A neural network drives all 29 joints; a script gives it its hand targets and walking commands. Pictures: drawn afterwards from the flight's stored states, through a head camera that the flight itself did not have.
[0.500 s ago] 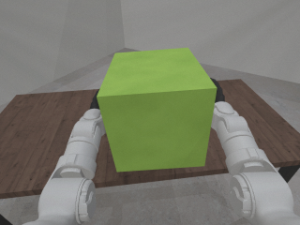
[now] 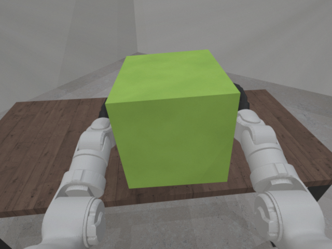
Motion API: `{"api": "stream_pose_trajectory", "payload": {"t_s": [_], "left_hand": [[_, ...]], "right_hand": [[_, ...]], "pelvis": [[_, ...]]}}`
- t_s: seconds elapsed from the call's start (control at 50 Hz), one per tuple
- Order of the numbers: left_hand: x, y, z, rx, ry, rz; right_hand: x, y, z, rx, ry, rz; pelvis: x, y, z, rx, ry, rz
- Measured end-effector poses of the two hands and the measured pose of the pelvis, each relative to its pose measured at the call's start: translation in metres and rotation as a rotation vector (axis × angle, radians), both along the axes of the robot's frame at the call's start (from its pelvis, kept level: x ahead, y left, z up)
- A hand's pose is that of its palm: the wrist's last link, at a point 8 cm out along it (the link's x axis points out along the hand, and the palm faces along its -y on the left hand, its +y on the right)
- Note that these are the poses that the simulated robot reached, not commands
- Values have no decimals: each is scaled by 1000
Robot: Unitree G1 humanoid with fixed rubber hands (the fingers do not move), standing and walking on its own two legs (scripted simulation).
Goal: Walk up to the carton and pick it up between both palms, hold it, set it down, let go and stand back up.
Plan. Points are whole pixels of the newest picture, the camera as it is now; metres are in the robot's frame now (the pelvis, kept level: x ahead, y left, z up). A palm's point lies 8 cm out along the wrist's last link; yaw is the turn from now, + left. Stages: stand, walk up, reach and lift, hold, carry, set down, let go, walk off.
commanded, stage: hold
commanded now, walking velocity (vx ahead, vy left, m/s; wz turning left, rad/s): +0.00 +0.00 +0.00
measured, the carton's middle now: (171, 112) +0.44 +0.00 +0.17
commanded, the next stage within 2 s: none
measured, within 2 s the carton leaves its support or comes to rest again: neither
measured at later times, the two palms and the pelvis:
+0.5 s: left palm (103, 116) +0.39 +0.16 +0.20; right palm (242, 108) +0.39 -0.17 +0.22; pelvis +0.00 +0.00 +0.00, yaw +0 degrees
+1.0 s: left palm (101, 117) +0.38 +0.16 +0.20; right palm (244, 108) +0.38 -0.16 +0.23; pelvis -0.01 +0.00 +0.00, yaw +0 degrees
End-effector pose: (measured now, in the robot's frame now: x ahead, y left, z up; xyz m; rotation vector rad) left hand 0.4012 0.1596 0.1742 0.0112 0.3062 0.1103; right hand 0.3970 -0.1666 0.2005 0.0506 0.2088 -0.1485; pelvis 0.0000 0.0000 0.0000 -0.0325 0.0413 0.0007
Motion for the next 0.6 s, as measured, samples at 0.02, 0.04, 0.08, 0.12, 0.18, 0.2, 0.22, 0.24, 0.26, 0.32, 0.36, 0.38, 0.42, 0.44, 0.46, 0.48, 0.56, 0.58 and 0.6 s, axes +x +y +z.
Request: {"api": "stream_pose_trajectory", "payload": {"t_s": [0.02,0.04,0.08,0.12,0.18,0.2,0.22,0.24,0.26,0.32,0.36,0.38,0.42,0.44,0.46,0.48,0.56,0.58,0.6], "left_hand": [[0,0,1,1,0,0],[0,0,2,1,-1,1],[0,0,4,3,-8,1],[0,0,7,4,-16,2],[0,0,9,6,-18,2],[-1,0,9,6,-15,2],[-1,0,9,6,-12,2],[-1,0,8,6,-8,2],[-1,0,9,6,-6,2],[-2,1,11,6,-10,3],[-3,1,15,6,-21,3],[-4,1,17,6,-27,4],[-5,1,22,7,-39,5],[-5,1,24,7,-42,5],[-6,2,25,7,-43,6],[-7,2,26,7,-41,6],[-10,2,25,7,-24,6],[-11,2,24,7,-21,6],[-11,2,24,7,-19,6]], "right_hand": [[0,0,0,2,0,0],[0,0,1,4,-1,0],[0,0,3,8,-8,0],[0,0,5,11,-17,0],[0,0,6,12,-19,0],[-1,0,6,13,-16,0],[-1,0,5,14,-12,0],[-1,0,5,15,-9,0],[-1,0,5,16,-7,0],[-2,0,7,23,-11,-1],[-3,1,11,28,-22,0],[-3,1,14,30,-28,0],[-4,1,18,32,-39,1],[-5,1,20,33,-43,1],[-5,1,20,33,-44,1],[-6,1,21,33,-42,1],[-9,1,20,32,-25,1],[-10,1,20,32,-22,1],[-10,1,20,32,-20,1]], "pelvis": [[0,0,0,0,0,0],[0,0,0,0,0,0],[0,0,0,0,0,0],[0,0,0,0,0,0],[0,0,0,0,0,0],[0,0,0,0,-1,0],[0,0,0,0,-1,0],[0,0,0,0,-1,0],[0,0,0,0,-1,0],[-1,0,0,0,-1,0],[-1,0,0,0,-2,0],[-1,0,0,0,-2,0],[-1,0,0,0,-2,0],[-1,0,0,0,-3,0],[-1,0,0,0,-4,0],[-2,0,0,0,-6,0],[-3,0,0,0,-11,0],[-3,0,0,0,-11,0],[-4,0,0,0,-12,0]]}}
